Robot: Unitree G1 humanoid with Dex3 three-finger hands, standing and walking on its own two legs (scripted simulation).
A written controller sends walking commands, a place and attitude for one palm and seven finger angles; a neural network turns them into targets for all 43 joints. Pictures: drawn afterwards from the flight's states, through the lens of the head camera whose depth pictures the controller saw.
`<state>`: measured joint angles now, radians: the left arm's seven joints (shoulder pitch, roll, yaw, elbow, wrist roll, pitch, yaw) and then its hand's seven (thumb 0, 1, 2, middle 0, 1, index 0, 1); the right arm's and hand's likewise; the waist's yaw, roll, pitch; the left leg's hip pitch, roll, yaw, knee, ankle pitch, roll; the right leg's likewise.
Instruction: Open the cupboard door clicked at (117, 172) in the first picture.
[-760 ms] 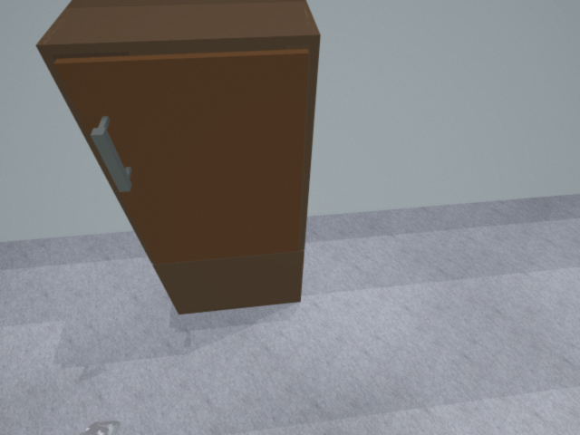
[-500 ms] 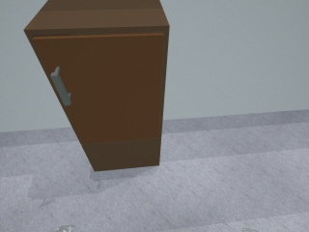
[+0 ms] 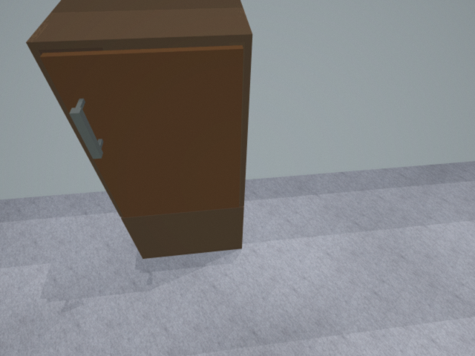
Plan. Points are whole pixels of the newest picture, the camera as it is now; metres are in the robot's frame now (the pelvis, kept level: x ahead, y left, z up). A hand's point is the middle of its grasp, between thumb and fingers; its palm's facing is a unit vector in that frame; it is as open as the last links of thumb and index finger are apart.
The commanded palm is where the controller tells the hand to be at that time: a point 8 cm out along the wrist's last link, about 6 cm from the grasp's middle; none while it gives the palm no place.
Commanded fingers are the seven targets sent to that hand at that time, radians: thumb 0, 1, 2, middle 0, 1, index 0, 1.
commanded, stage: stand and wait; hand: left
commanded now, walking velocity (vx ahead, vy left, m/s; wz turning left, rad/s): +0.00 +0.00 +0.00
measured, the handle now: (89, 129) +0.59 +0.39 +0.02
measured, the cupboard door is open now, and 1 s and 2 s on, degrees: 0 0 0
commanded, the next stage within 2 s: look at it before walking up in 0.06 s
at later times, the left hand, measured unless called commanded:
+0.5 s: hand out of the picture +0.06 +0.22 -0.16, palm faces -0.02 -0.96 -0.29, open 7.4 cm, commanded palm none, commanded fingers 0.00 0.90 0.90 -0.20 -0.30 -0.20 -0.30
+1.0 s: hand out of the picture +0.05 +0.22 -0.17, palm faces +0.06 -0.96 -0.26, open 7.4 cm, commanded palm none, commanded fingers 0.00 0.90 0.90 -0.20 -0.30 -0.20 -0.30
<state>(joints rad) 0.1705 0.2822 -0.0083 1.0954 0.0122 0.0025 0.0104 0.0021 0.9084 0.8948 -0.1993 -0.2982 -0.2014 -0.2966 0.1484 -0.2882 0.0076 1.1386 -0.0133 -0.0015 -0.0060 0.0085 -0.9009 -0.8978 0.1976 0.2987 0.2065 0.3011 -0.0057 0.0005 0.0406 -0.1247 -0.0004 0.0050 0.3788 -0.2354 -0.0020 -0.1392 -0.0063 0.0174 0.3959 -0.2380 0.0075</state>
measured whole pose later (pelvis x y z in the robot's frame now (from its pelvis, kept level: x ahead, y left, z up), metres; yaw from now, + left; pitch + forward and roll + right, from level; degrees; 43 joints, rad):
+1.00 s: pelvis +0.00 +0.01 +0.00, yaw +3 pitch -1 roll -1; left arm 0.20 0.24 0.02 1.06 0.02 0.01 0.01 0.00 0.91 0.89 -0.20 -0.30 -0.20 -0.30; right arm 0.21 -0.27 -0.01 1.10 -0.02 0.03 0.00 0.01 -0.90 -0.90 0.20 0.30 0.20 0.30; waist 0.00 0.02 0.01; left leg -0.23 0.01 0.01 0.59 -0.37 -0.01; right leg -0.15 -0.01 -0.03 0.43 -0.27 0.01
